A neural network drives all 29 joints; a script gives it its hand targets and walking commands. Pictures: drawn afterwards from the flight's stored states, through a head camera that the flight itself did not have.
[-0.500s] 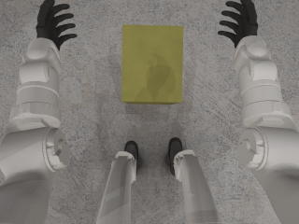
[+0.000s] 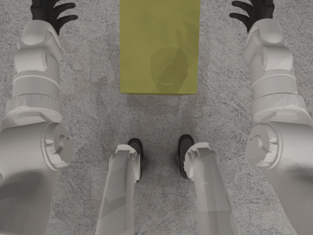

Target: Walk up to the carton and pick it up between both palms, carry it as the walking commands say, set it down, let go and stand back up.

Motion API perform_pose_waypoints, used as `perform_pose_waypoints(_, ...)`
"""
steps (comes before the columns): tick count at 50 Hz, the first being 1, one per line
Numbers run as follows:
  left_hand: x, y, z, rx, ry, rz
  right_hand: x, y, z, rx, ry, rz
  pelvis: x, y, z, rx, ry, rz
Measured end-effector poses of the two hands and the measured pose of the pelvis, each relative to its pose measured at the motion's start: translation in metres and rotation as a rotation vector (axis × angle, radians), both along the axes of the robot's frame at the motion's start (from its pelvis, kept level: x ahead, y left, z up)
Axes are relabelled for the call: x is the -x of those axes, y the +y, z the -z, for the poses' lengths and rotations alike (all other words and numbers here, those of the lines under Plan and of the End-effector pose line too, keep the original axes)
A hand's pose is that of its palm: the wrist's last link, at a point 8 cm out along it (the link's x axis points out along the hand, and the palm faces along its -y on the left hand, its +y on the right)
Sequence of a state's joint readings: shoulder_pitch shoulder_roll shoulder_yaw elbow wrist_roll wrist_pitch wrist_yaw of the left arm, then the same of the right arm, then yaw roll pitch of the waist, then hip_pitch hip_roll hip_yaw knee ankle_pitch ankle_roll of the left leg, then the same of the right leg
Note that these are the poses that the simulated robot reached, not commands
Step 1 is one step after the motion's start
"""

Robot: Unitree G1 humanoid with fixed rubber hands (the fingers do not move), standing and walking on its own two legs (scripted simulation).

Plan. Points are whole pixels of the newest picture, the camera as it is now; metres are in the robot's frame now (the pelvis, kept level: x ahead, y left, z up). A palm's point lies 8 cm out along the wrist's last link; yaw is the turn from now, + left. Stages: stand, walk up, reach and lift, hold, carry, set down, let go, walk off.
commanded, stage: reach and lift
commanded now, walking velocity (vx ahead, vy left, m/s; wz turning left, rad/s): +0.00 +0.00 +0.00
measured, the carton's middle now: (158, 54) +0.55 +0.00 -0.44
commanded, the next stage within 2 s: none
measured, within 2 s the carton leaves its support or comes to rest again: neither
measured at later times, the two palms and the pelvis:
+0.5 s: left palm (83, 44) +0.55 +0.21 -0.27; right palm (227, 43) +0.54 -0.19 -0.27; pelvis -0.03 +0.00 -0.14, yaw -1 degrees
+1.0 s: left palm (96, 54) +0.54 +0.21 -0.37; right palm (213, 53) +0.54 -0.18 -0.38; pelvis -0.03 +0.00 -0.21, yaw -1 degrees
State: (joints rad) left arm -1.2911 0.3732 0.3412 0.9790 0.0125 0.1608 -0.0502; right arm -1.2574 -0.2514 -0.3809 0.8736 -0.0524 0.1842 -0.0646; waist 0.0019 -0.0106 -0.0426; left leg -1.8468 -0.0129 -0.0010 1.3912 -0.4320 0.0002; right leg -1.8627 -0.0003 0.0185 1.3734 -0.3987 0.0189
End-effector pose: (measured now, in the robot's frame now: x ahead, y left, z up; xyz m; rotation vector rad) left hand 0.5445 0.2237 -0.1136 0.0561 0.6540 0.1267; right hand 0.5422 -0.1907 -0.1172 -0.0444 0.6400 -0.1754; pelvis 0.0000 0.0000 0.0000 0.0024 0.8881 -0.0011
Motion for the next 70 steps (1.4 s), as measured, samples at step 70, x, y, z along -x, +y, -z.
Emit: perform_pose_waypoints(70,0.002,-0.026,0.251,0.021,0.047,-0.004,0.004,0.020,0.247,-0.020,0.065,-0.018,0.035,0.002,0.207,0.022,-0.237,-0.004)
